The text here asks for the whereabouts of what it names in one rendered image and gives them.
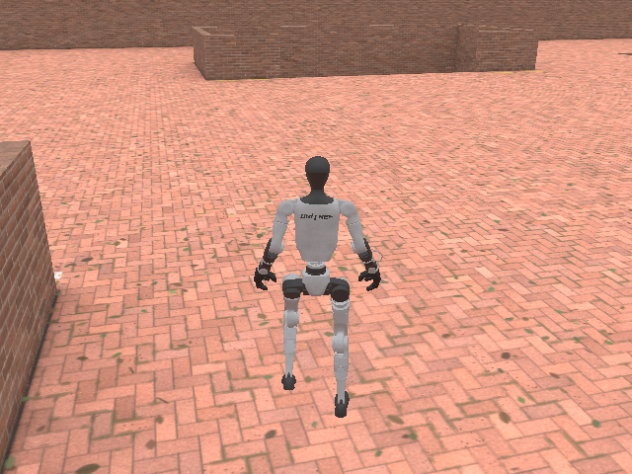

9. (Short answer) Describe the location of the right robot shin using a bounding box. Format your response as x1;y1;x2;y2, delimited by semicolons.
334;336;349;404

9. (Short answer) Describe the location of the left robot forearm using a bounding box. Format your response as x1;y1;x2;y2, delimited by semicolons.
257;238;278;275

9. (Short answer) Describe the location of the right robot forearm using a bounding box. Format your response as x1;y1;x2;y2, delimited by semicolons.
358;238;378;274

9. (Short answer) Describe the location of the left robot upper arm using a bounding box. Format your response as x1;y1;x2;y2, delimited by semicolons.
269;198;296;254

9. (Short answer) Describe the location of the right robot hand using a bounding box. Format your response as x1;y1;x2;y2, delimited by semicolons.
358;269;381;291

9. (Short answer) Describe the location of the right robot upper arm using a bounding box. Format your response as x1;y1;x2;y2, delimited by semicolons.
338;199;367;254

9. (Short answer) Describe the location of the left robot hand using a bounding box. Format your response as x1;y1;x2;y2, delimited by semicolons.
254;268;277;290

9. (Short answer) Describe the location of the robot left thigh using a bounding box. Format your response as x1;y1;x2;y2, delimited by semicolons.
282;274;303;328

